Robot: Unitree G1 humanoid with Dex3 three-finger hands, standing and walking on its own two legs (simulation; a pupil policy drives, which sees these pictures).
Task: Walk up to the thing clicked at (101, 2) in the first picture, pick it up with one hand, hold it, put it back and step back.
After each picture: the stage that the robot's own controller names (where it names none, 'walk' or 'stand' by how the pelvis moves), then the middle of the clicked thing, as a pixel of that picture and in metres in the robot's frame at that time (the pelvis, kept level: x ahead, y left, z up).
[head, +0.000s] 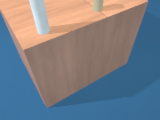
stand; (98, 1) +1.00 -0.09 -0.01
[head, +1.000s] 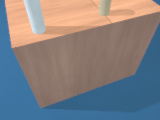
rise first; (105, 4) +0.89 -0.10 +0.02
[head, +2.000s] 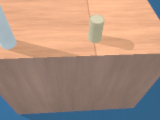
rise first; (95, 29) +0.63 +0.02 +0.01
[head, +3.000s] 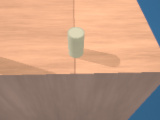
stand; (75, 43) +0.52 +0.05 +0.02
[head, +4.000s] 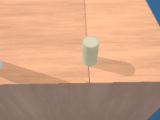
stand; (89, 51) +0.49 -0.01 +0.01
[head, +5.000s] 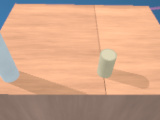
stand; (106, 63) +0.46 -0.07 -0.01
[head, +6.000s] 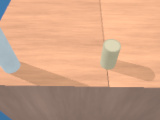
stand; (109, 55) +0.47 -0.09 +0.00
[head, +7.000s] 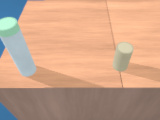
stand; (122, 57) +0.48 -0.14 -0.01
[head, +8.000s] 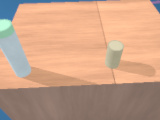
stand; (113, 54) +0.51 -0.12 -0.01
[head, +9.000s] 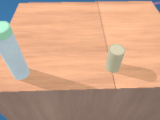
stand; (114, 58) +0.49 -0.12 -0.02
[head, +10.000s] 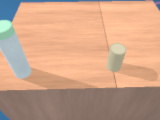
stand; (115, 58) +0.49 -0.12 -0.02
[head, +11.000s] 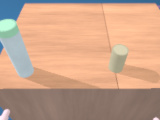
rise first; (117, 59) +0.49 -0.13 -0.01
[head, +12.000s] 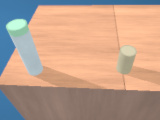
go down; (125, 60) +0.49 -0.13 -0.01
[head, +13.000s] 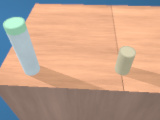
go down; (124, 61) +0.48 -0.15 +0.00
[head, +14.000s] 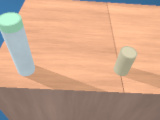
go down; (124, 61) +0.47 -0.15 +0.01
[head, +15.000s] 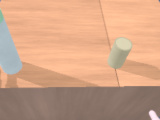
close in; (118, 53) +0.47 -0.14 +0.02
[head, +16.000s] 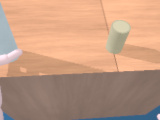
close; (117, 37) +0.50 -0.13 +0.05
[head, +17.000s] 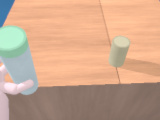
lift; (118, 52) +0.48 -0.13 +0.04
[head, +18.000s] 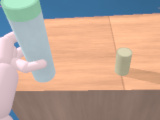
lift; (122, 61) +0.51 -0.14 +0.01
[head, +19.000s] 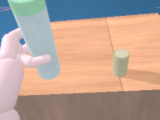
hold; (120, 63) +0.51 -0.14 +0.01
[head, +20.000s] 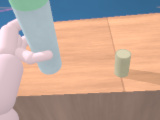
hold; (122, 63) +0.50 -0.14 +0.01
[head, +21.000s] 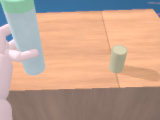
crouch; (117, 59) +0.51 -0.14 +0.00
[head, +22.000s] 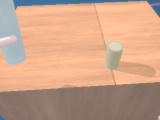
lower; (113, 55) +0.50 -0.14 +0.00
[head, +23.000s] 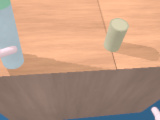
lower; (115, 35) +0.51 -0.14 +0.05
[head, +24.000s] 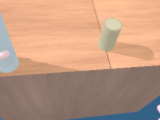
lower; (109, 35) +0.51 -0.12 +0.05
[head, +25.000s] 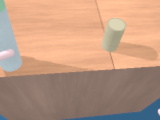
lower; (112, 35) +0.51 -0.13 +0.05
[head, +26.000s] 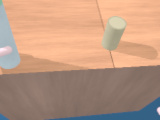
rest; (112, 34) +0.51 -0.13 +0.05
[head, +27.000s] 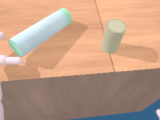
open; (112, 37) +0.49 -0.13 +0.05
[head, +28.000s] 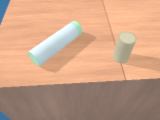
sink last; (123, 48) +0.49 -0.15 +0.03
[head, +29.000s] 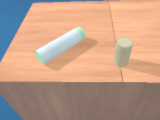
stand; (122, 52) +0.51 -0.12 +0.03
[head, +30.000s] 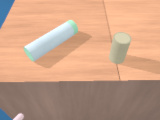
stand; (119, 48) +0.49 -0.12 +0.04
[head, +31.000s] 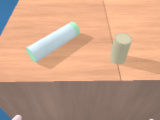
stand; (120, 49) +0.50 -0.13 +0.04
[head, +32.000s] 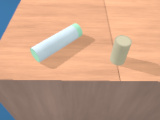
stand; (120, 50) +0.50 -0.13 +0.02
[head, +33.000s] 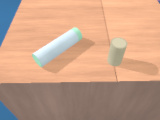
walk; (116, 52) +0.51 -0.13 -0.01
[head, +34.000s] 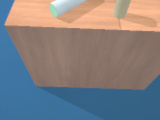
walk; (122, 5) +0.75 -0.16 +0.00
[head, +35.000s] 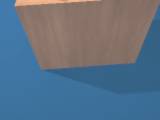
stand; out of the picture +1.09 -0.06 +0.01
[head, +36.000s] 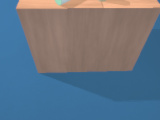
stand; out of the picture +1.06 -0.12 +0.00
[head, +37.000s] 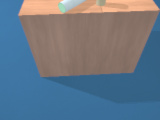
stand; out of the picture +1.07 -0.12 -0.02
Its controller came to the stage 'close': yes
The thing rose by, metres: 0.00
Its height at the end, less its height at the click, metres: +0.00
